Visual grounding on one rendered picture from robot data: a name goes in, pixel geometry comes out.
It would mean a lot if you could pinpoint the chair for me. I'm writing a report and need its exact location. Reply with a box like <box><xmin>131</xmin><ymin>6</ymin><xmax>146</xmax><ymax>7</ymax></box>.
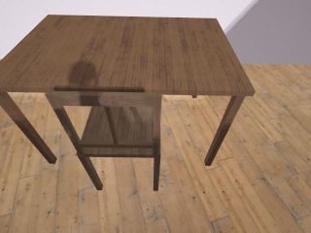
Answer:
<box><xmin>45</xmin><ymin>90</ymin><xmax>162</xmax><ymax>191</ymax></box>

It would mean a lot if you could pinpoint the table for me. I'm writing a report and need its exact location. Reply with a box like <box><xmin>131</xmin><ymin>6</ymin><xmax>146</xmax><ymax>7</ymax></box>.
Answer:
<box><xmin>0</xmin><ymin>15</ymin><xmax>256</xmax><ymax>166</ymax></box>

